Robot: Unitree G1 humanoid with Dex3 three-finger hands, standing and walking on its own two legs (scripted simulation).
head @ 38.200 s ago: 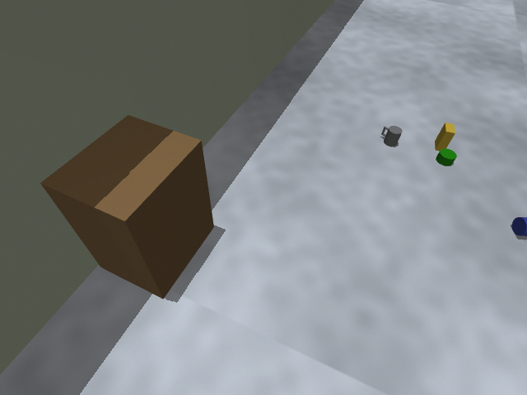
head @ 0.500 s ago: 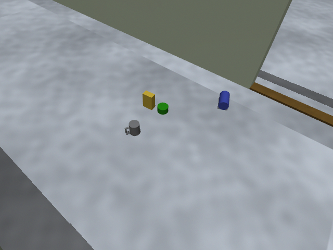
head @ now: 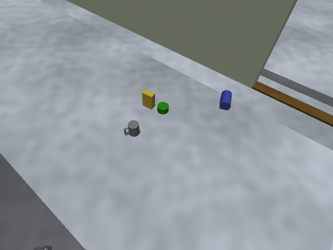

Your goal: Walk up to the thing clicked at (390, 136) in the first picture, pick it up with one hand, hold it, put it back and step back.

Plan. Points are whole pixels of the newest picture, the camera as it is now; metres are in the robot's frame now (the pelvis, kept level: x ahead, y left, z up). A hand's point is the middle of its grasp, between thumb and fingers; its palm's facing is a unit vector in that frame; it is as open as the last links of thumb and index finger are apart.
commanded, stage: step back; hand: left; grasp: from above
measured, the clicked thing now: (131, 129) +0.99 +0.23 -0.72
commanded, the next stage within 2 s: stand in 0.06 s
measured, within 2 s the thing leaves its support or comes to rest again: neither
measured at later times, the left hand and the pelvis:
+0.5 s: hand out of the picture +0.07 +0.25 -0.14, palm faces +0.00 -0.94 -0.34, open 7.3 cm; pelvis -0.01 +0.00 +0.02, yaw +0 degrees
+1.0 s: hand out of the picture +0.04 +0.25 -0.14, palm faces -0.02 -0.94 -0.34, open 7.3 cm; pelvis -0.02 -0.01 +0.02, yaw +0 degrees
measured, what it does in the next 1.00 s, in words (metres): stands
